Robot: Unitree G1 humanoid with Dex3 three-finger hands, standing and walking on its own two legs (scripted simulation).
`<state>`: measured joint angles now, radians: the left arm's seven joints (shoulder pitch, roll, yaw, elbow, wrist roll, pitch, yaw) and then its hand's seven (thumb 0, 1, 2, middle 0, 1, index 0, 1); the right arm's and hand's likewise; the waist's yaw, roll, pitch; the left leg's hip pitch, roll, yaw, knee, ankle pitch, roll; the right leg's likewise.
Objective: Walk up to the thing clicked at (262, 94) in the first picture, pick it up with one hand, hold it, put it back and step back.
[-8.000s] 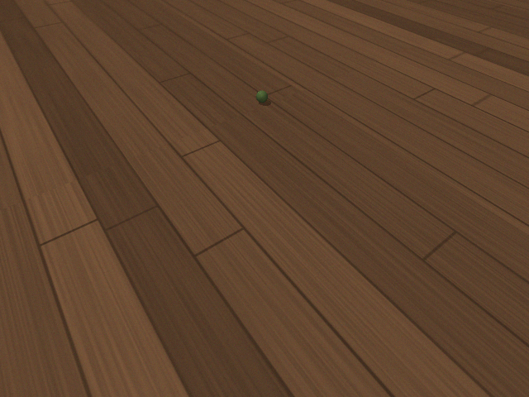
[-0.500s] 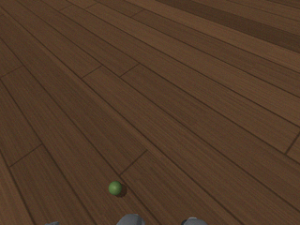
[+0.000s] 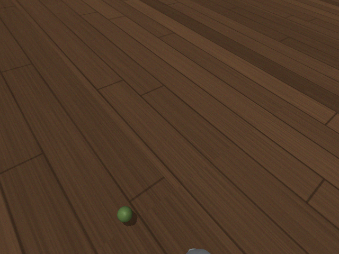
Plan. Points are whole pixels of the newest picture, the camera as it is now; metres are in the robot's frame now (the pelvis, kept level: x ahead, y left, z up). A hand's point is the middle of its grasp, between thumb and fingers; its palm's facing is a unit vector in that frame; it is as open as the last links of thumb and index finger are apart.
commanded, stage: walk up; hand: left
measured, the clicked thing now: (124, 214) +0.47 +0.19 -0.72
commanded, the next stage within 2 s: none
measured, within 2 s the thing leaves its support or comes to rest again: neither
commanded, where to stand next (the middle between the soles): +0.09 -0.02 m, yaw -4 degrees
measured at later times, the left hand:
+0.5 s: hand (90, 244) +0.20 +0.19 -0.13, palm faces -0.13 -0.88 -0.45, open 7.4 cm
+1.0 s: hand out of the picture +0.03 +0.27 -0.16, palm faces -0.10 -0.93 -0.36, open 7.4 cm
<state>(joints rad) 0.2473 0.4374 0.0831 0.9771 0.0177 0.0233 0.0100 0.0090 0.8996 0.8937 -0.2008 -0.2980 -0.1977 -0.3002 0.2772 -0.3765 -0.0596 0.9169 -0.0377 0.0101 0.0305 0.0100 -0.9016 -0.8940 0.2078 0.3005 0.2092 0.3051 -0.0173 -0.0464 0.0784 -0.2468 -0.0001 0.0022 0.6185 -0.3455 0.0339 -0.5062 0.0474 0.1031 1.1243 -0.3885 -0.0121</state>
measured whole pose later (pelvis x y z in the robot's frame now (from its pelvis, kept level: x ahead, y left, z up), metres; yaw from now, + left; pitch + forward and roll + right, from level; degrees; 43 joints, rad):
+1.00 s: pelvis -0.02 -0.01 +0.01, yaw -5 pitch -2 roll -1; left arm 0.30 0.44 0.08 1.00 0.02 0.04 -0.03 0.01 0.90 0.89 -0.20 -0.30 -0.20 -0.30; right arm 0.31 -0.39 -0.07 0.91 -0.04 -0.03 0.02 0.01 -0.90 -0.89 0.21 0.30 0.21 0.31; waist -0.01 -0.05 0.05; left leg -0.24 0.04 0.02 0.56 -0.31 0.05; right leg -0.40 0.06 0.06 1.02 -0.42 0.02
